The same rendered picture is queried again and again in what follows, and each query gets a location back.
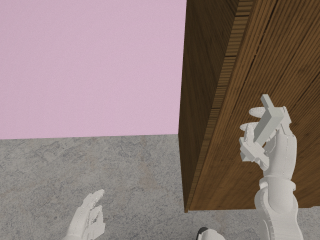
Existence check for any handle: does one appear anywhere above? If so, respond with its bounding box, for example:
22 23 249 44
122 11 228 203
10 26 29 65
239 94 284 162

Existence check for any wardrobe door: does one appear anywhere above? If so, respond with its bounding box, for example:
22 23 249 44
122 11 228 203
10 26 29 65
189 0 320 211

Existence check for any robot right forearm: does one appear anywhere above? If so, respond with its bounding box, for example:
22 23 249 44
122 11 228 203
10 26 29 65
254 175 304 240

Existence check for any robot left hand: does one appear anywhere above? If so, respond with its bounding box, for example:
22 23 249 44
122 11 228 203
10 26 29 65
65 189 106 240

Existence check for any right robot foot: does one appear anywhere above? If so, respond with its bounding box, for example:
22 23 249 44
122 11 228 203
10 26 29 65
196 227 208 240

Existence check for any robot right thigh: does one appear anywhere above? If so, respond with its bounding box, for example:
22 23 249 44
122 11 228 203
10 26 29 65
197 230 225 240

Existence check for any robot right hand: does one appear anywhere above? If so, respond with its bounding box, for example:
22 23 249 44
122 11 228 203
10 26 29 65
239 106 297 180

